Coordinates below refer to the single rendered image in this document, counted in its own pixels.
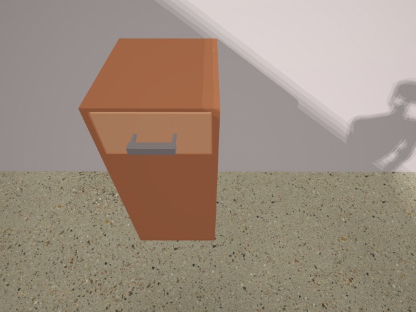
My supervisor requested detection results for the handle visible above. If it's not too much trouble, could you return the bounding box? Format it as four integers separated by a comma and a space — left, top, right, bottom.
126, 134, 177, 155

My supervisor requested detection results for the cabinet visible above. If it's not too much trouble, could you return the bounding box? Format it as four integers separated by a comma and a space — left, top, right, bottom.
78, 38, 220, 241

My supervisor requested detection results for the drawer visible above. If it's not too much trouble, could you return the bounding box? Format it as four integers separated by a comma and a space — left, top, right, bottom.
90, 112, 211, 153

